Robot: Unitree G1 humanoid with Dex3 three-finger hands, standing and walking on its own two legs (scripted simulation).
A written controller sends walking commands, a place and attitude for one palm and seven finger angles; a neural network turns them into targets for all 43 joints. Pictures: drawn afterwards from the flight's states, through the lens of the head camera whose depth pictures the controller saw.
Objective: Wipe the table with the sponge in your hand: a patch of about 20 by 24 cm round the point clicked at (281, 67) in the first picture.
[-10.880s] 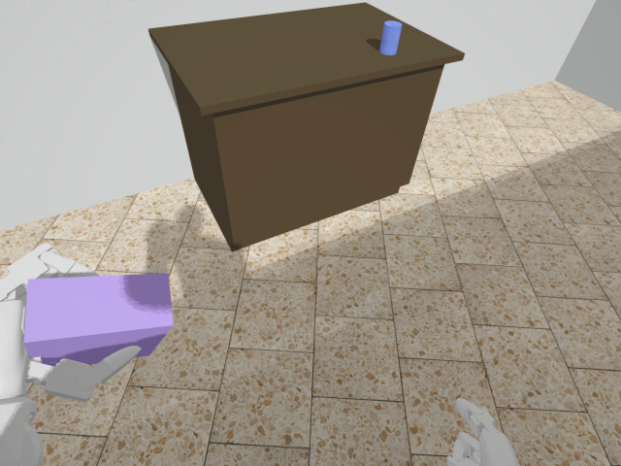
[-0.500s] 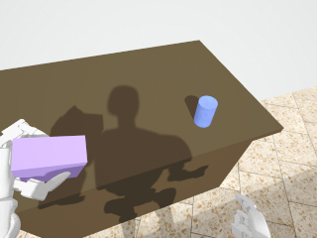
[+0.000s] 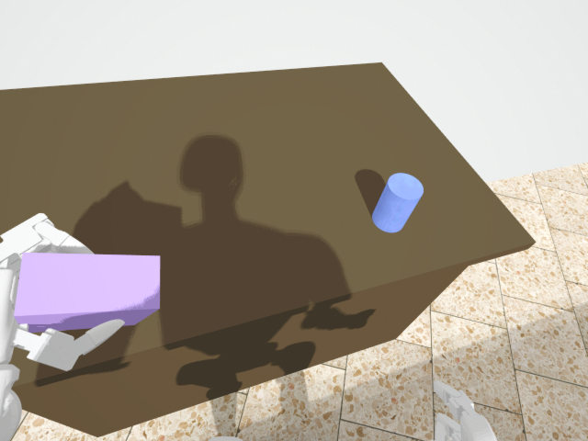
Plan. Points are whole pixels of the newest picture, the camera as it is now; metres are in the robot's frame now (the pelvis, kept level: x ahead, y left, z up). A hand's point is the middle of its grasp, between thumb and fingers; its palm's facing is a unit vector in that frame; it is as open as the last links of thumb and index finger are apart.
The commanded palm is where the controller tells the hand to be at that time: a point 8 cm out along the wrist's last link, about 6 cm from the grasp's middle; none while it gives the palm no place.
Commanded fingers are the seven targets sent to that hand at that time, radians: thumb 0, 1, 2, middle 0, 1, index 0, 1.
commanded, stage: look again from close up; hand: left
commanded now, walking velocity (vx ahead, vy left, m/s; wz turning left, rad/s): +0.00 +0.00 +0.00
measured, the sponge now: (107, 295) +0.23 +0.23 +0.11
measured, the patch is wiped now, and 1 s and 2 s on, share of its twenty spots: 0.00 0.00 0.00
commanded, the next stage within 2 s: shuffle to correct the standing spot in 0.12 s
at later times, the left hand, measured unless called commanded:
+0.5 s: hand (63, 322) +0.19 +0.24 +0.15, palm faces +0.38 -0.87 -0.32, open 9.5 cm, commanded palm +0.12 +0.26 +0.18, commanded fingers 0.00 0.10 1.30 -1.20 -1.60 -1.20 -1.60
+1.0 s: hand (125, 306) +0.20 +0.19 +0.16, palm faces +0.32 -0.90 -0.31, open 9.5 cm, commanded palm +0.15 +0.23 +0.18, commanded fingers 0.00 0.10 1.30 -1.20 -1.60 -1.20 -1.60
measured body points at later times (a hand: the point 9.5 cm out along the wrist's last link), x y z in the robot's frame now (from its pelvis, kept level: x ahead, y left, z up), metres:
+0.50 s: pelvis -0.04 -0.01 +0.00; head -0.02 +0.01 +0.45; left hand +0.16 +0.28 +0.16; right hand +0.16 -0.21 -0.06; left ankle +0.04 +0.09 -0.73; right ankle -0.02 -0.15 -0.73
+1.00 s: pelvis -0.01 -0.04 +0.00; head -0.03 -0.02 +0.44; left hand +0.18 +0.24 +0.17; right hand +0.14 -0.29 -0.07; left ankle +0.04 +0.09 -0.73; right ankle -0.02 -0.15 -0.73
